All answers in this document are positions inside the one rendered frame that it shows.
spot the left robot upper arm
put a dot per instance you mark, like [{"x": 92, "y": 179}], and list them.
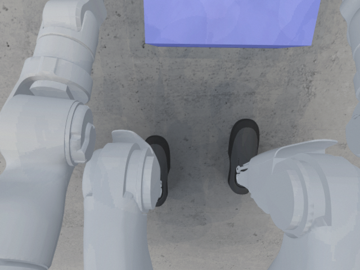
[{"x": 42, "y": 139}]

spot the robot right forearm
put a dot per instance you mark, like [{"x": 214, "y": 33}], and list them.
[{"x": 350, "y": 11}]

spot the left robot shin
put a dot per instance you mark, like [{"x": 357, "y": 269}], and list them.
[{"x": 117, "y": 136}]

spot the carton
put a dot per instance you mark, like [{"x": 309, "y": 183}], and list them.
[{"x": 230, "y": 23}]

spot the robot left forearm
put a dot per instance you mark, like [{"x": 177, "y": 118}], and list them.
[{"x": 65, "y": 52}]

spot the right robot thigh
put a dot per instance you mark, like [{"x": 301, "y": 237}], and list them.
[{"x": 315, "y": 200}]

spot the right robot upper arm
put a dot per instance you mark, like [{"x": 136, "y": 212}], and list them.
[{"x": 352, "y": 131}]

